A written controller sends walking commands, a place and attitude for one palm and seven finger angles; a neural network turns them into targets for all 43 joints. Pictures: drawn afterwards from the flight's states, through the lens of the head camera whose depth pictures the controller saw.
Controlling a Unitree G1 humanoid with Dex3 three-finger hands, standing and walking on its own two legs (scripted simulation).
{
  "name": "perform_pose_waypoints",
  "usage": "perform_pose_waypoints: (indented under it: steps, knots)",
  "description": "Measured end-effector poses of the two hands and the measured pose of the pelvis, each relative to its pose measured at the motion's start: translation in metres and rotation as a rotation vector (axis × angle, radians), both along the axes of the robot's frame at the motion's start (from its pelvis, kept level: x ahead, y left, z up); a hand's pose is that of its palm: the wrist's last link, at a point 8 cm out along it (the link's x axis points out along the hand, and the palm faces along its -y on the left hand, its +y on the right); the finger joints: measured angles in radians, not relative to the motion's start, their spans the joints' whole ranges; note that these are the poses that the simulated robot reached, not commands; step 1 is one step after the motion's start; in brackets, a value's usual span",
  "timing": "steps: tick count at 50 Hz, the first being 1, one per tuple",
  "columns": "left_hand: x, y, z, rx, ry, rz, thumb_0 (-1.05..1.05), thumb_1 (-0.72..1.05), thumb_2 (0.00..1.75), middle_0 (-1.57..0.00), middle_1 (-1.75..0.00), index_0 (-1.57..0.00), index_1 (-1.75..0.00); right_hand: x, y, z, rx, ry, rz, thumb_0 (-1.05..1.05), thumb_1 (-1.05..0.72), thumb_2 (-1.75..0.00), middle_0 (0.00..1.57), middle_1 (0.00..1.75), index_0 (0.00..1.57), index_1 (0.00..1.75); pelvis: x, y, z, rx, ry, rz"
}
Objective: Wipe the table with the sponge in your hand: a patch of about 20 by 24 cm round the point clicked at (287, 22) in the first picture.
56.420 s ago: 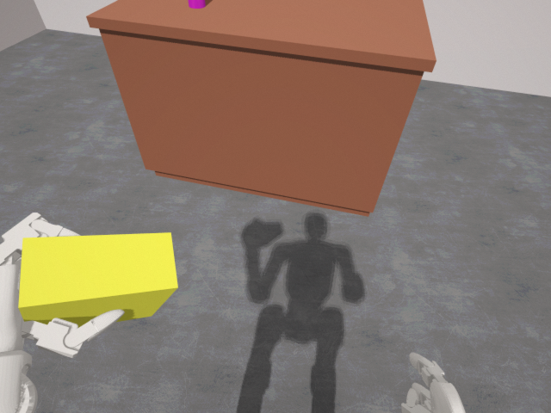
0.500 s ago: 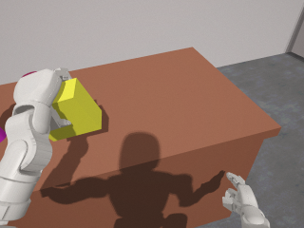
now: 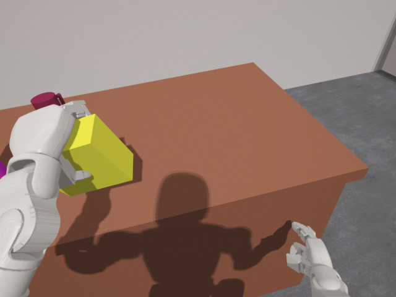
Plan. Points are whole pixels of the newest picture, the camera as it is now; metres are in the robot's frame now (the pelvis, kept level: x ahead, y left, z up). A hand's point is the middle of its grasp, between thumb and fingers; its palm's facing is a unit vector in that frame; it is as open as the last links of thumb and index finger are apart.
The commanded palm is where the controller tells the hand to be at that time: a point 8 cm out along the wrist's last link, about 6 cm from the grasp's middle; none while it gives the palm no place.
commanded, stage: bring the sponge back beside the body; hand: left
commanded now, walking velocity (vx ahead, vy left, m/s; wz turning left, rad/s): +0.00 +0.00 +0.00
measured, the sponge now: (89, 165) +0.27 +0.26 +0.18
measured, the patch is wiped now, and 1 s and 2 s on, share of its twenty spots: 1.00 1.00 1.00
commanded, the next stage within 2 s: step back with the hand held close in 1.00 s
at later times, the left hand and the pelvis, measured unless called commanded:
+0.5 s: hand (52, 170) +0.21 +0.27 +0.23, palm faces +0.31 -0.11 -0.94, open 10.0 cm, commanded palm +0.15 +0.27 +0.29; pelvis -0.01 +0.00 +0.00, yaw +0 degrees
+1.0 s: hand (36, 179) +0.19 +0.29 +0.23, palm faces +0.35 -0.13 -0.93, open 10.0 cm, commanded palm +0.13 +0.29 +0.29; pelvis -0.01 +0.01 +0.00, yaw +0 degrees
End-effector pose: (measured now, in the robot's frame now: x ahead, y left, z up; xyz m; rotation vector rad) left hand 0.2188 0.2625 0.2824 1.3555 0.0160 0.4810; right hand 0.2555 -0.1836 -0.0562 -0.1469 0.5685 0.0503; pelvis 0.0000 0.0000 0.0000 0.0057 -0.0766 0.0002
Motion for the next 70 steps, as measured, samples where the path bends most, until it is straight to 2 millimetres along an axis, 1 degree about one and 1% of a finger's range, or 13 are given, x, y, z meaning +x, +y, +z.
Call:
perform_pose_waypoints:
  steps: [8, 24, 36, 45, 53, 57, 58, 60, 63, 66, 68, 70]
  knots:
    - [-0.013, 0.003, 0.000, 0.009, -0.003, 0.016, -0.01, -0.51, 1.07, -0.72, -1.34, -0.76, -1.33, 0.000, -0.001, 0.000, 0.001, -0.007, 0.005, 0.01, -0.91, -0.90, 0.20, 0.30, 0.20, 0.29, -0.001, -0.002, -0.001, -0.001, -0.004, -0.002]
    - [-0.044, 0.006, -0.010, 0.019, 0.013, 0.019, -0.01, -0.51, 1.07, -0.73, -1.34, -0.76, -1.33, -0.001, -0.001, 0.005, -0.013, -0.041, 0.011, 0.01, -0.91, -0.90, 0.20, 0.30, 0.20, 0.30, -0.005, -0.004, -0.002, -0.004, -0.021, -0.003]
    - [-0.065, 0.014, -0.017, 0.014, 0.020, 0.017, -0.01, -0.51, 1.07, -0.73, -1.34, -0.76, -1.33, -0.003, 0.002, 0.010, -0.028, -0.062, 0.010, 0.01, -0.91, -0.90, 0.20, 0.30, 0.20, 0.29, -0.008, 0.001, -0.003, -0.009, -0.033, -0.007]
    - [-0.067, 0.023, -0.013, 0.012, -0.015, 0.028, -0.01, -0.51, 1.07, -0.73, -1.34, -0.76, -1.33, -0.007, 0.009, 0.012, -0.031, -0.068, 0.007, 0.01, -0.91, -0.90, 0.20, 0.30, 0.20, 0.29, -0.012, 0.005, -0.002, -0.009, -0.045, -0.002]
    - [-0.066, 0.021, -0.012, 0.003, -0.026, 0.000, -0.01, -0.51, 1.07, -0.73, -1.34, -0.76, -1.33, -0.010, 0.016, 0.014, -0.019, -0.077, 0.012, 0.01, -0.91, -0.90, 0.20, 0.30, 0.20, 0.29, -0.014, 0.009, -0.002, -0.009, -0.045, -0.007]
    - [-0.066, 0.024, -0.014, 0.007, -0.022, 0.008, -0.01, -0.51, 1.07, -0.73, -1.34, -0.76, -1.33, -0.011, 0.018, 0.014, -0.020, -0.075, 0.016, 0.01, -0.91, -0.90, 0.20, 0.30, 0.20, 0.29, -0.015, 0.010, -0.002, -0.011, -0.045, -0.007]
    - [-0.063, 0.028, -0.015, -0.133, -0.063, -0.054, -0.01, -0.51, 1.07, -0.73, -1.34, -0.76, -1.33, -0.013, 0.018, 0.015, -0.020, -0.077, 0.018, 0.01, -0.91, -0.90, 0.20, 0.30, 0.20, 0.29, -0.015, 0.010, -0.002, -0.014, -0.034, 0.005]
    - [-0.058, 0.033, -0.021, -0.389, -0.184, -0.206, -0.01, -0.51, 1.07, -0.73, -1.34, -0.76, -1.33, -0.021, 0.018, 0.018, -0.039, -0.087, 0.034, 0.01, -0.91, -0.90, 0.20, 0.30, 0.20, 0.29, -0.015, 0.009, -0.003, -0.022, 0.006, 0.019]
    - [-0.054, 0.033, -0.029, -0.589, -0.367, -0.368, -0.01, -0.51, 1.07, -0.73, -1.34, -0.76, -1.33, -0.044, 0.009, 0.014, -0.090, -0.050, 0.015, 0.01, -0.91, -0.90, 0.20, 0.30, 0.21, 0.30, -0.012, 0.009, -0.006, -0.032, 0.053, 0.016]
    - [-0.054, 0.028, -0.029, -0.666, -0.517, -0.507, -0.01, -0.51, 1.07, -0.73, -1.34, -0.76, -1.33, -0.074, -0.008, -0.001, -0.158, 0.043, -0.047, 0.01, -0.90, -0.89, 0.20, 0.30, 0.21, 0.30, -0.013, 0.015, -0.011, -0.046, 0.078, 0.028]
    - [-0.056, 0.028, -0.023, -0.654, -0.582, -0.558, -0.01, -0.51, 1.07, -0.73, -1.34, -0.76, -1.33, -0.099, -0.020, -0.009, -0.187, 0.123, -0.096, 0.01, -0.90, -0.89, 0.20, 0.30, 0.21, 0.30, -0.015, 0.018, -0.011, -0.035, 0.085, 0.021]
    - [-0.059, 0.031, -0.016, -0.606, -0.622, -0.585, -0.01, -0.51, 1.07, -0.73, -1.34, -0.76, -1.33, -0.123, -0.030, -0.018, -0.202, 0.194, -0.139, 0.01, -0.90, -0.89, 0.20, 0.30, 0.21, 0.30, -0.018, 0.020, -0.010, -0.026, 0.091, 0.015]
